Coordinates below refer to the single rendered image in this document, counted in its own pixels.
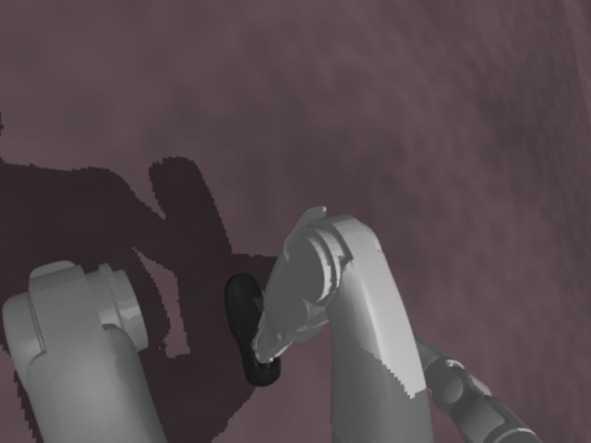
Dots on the right robot arm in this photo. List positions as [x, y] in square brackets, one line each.
[479, 417]

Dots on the right robot hand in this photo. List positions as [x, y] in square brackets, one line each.
[427, 351]

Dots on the right robot foot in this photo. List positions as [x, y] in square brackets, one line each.
[243, 301]

